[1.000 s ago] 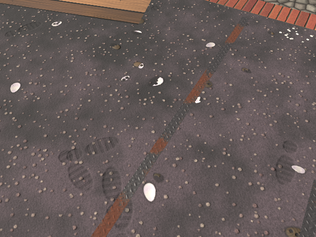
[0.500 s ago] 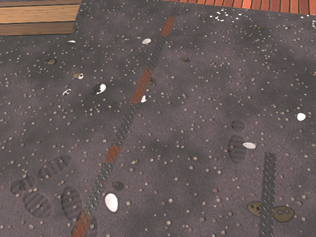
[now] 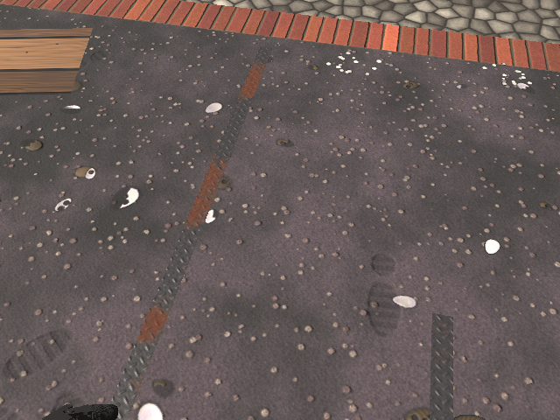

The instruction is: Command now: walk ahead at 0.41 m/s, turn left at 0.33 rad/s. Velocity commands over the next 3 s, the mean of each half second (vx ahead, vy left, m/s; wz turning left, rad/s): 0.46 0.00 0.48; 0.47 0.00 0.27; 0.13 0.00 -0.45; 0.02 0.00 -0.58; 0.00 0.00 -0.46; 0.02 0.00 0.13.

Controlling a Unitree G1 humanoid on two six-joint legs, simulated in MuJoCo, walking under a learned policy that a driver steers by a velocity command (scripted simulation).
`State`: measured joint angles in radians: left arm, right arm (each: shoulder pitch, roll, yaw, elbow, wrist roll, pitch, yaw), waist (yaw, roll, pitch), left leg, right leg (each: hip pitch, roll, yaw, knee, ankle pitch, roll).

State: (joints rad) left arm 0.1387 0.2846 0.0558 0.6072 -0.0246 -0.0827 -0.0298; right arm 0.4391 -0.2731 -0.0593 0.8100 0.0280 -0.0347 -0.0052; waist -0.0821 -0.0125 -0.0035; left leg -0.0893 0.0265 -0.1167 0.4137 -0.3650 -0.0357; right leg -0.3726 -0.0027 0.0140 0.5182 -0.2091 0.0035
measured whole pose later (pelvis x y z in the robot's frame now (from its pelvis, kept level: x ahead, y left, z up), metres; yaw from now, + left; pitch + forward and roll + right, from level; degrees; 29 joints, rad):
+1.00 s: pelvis +0.51 +0.12 -0.01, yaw +23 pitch +2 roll +1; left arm 0.10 0.27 0.02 0.68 0.00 -0.10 -0.05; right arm 0.32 -0.29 -0.04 0.77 0.00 -0.06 0.00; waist -0.07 -0.04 0.02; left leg 0.01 -0.10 -0.05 0.35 -0.40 0.07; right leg -0.57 -0.02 0.00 0.52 0.05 -0.04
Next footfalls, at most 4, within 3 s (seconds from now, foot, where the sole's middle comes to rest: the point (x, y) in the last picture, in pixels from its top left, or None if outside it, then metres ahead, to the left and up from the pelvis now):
0.52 left None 0.38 0.17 -0.77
1.02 right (226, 328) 0.74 0.11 -0.77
1.50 left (141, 347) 0.70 0.32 -0.77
1.92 right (246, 358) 0.65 0.06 -0.77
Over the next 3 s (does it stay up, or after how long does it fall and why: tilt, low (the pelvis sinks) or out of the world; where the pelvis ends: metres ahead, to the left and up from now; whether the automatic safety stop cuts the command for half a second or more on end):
stays up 0.64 0.19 -0.02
